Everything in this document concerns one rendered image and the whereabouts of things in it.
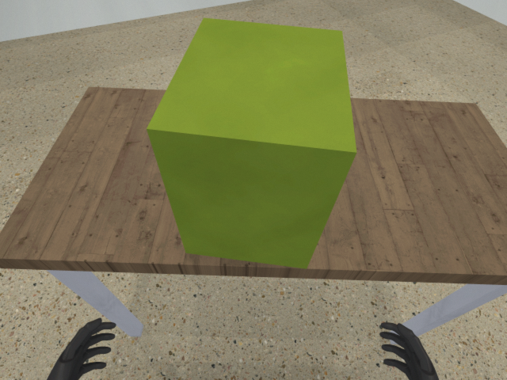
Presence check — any robot right hand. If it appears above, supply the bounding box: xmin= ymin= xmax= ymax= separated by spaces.
xmin=380 ymin=322 xmax=439 ymax=380

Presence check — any table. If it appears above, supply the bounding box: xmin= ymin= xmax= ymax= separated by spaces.
xmin=0 ymin=87 xmax=507 ymax=344

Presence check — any robot left hand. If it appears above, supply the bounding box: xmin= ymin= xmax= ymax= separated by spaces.
xmin=47 ymin=318 xmax=116 ymax=380

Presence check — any carton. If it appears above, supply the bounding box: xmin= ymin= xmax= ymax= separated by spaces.
xmin=147 ymin=18 xmax=356 ymax=269

